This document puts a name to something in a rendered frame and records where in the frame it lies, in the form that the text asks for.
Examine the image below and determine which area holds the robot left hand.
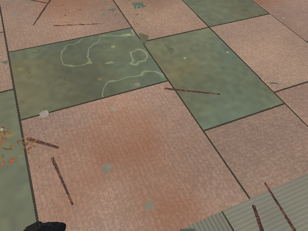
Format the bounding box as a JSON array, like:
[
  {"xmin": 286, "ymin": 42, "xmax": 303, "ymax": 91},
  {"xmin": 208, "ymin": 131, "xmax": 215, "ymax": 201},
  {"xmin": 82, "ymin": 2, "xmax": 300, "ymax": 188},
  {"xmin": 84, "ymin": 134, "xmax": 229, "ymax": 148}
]
[{"xmin": 23, "ymin": 221, "xmax": 66, "ymax": 231}]

